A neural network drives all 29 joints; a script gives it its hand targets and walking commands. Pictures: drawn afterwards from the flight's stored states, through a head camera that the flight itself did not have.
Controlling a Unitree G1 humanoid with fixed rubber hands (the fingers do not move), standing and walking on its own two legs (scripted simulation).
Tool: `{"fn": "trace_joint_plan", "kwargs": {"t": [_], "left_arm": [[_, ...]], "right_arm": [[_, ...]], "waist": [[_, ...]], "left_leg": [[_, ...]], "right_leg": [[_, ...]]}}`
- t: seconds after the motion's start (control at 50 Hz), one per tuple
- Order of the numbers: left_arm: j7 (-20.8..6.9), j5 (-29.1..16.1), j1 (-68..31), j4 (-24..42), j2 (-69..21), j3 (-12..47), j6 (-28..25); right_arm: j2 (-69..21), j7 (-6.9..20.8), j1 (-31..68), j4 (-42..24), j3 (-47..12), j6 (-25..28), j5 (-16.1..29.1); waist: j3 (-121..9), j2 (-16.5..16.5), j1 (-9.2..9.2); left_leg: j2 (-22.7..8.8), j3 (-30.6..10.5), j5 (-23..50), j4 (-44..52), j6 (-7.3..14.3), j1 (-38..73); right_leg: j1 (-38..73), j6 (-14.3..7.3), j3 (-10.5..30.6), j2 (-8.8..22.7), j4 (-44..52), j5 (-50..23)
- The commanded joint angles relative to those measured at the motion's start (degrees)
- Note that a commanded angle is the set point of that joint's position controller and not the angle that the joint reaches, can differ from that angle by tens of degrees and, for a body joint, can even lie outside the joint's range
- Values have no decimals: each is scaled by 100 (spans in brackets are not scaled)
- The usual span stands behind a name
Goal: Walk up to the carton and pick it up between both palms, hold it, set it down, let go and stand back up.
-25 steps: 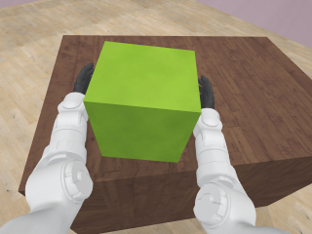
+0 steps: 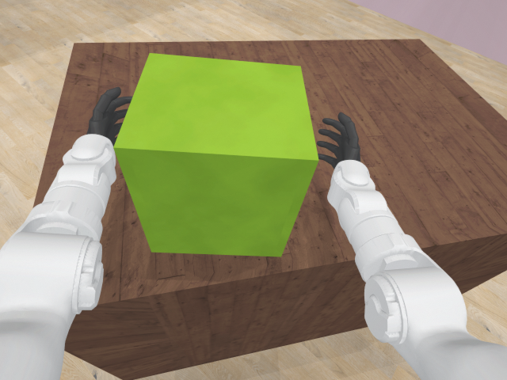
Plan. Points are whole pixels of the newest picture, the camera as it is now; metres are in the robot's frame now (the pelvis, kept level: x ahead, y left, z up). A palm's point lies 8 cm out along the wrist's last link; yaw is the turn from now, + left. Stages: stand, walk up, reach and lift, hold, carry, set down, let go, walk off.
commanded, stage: set down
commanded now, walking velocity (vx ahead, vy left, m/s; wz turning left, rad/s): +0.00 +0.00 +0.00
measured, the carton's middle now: (221, 164) +0.45 +0.03 +0.10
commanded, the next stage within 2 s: none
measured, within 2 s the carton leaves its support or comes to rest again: neither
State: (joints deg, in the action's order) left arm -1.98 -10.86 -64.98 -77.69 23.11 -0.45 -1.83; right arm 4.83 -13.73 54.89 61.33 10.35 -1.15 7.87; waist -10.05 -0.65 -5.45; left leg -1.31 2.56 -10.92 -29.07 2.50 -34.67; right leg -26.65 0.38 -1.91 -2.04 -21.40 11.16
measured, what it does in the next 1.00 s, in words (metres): stands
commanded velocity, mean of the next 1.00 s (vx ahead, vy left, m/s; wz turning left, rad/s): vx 0.00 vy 0.00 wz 0.00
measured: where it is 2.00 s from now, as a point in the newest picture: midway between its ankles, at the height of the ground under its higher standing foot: outside the picture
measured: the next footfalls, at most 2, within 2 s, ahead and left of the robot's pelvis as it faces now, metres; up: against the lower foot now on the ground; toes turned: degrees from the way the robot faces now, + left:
none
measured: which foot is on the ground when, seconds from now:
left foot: down 0.00-1.00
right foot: down 0.00-1.00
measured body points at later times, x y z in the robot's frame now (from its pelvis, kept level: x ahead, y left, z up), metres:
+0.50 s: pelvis -0.02 -0.01 +0.00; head +0.01 +0.04 +0.45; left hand +0.48 +0.23 +0.20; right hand +0.44 -0.18 +0.20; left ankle +0.02 +0.08 -0.74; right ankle -0.03 -0.13 -0.74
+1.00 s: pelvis -0.03 -0.01 +0.01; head +0.00 +0.04 +0.45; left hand +0.47 +0.24 +0.27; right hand +0.43 -0.19 +0.26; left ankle +0.02 +0.08 -0.74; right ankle -0.03 -0.13 -0.74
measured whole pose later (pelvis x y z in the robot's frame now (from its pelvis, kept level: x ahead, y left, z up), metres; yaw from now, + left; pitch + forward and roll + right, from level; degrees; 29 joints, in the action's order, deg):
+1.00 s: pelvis -0.03 -0.01 +0.01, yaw +1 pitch +10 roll -2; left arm -5.5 -25.3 -82.6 -82.7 36.3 13.8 12.9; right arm 11.4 -11.6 73.7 64.5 6.1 -19.6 18.4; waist -9.7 -2.3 -10.0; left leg -0.6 1.3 -7.0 -24.3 2.0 -28.0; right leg -21.1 -0.5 -3.0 -1.6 -19.5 8.9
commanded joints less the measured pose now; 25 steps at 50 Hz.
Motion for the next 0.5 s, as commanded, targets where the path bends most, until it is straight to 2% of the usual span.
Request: {"fn": "trace_joint_plan", "kwargs": {"t": [0.0,0.16,0.3,0.48], "left_arm": [[-97,-413,-3021,919,1155,285,-243],[-205,-1089,-3665,1413,1365,863,-59],[-232,-1165,-3899,734,1519,1036,251],[-178,-1249,-4423,373,1701,1136,516]], "right_arm": [[1224,72,2625,-989,-386,85,531],[1500,236,3305,-1306,-644,-288,1125],[1631,254,3535,-812,-412,-647,915],[1586,157,4055,-800,-188,-987,725]], "waist": [[-4223,960,3],[-4248,1062,-194],[-3721,1033,-322],[-3582,1144,-328]], "left_leg": [[-54,-332,3636,-430,-710,4098],[-39,-432,2901,-263,-578,4100],[-37,-416,1846,41,-437,3671],[-23,-361,1454,241,-438,3487]], "right_leg": [[344,16,-242,-55,-63,-2549],[123,-67,-218,27,-16,-2241],[167,-168,-152,133,65,-1750],[415,-225,-166,152,92,-1628]]}}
